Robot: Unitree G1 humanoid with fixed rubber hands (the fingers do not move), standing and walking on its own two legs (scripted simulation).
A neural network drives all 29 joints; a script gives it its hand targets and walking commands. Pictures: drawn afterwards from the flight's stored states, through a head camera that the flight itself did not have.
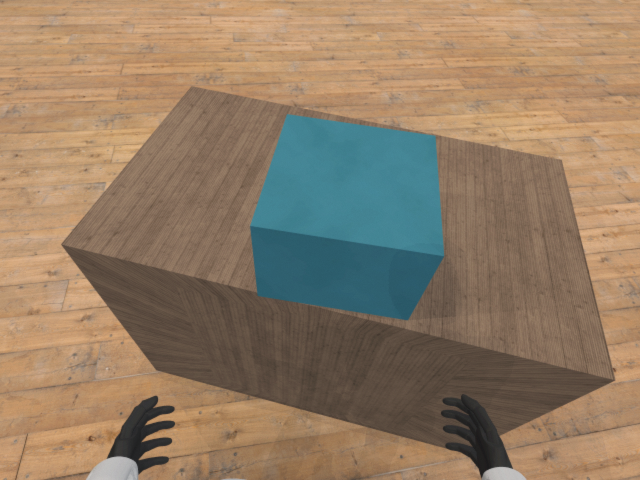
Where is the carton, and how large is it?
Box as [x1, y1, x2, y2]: [250, 114, 443, 319]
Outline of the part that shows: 287,114 250,225 257,294 261,296 407,319 443,257 435,136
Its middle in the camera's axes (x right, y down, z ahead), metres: +0.05 -0.04 +0.66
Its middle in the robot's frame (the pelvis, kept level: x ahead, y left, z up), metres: +0.52 -0.01 -0.02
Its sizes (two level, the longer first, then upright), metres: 0.256 0.255 0.186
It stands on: a pedestal, 0.65 m high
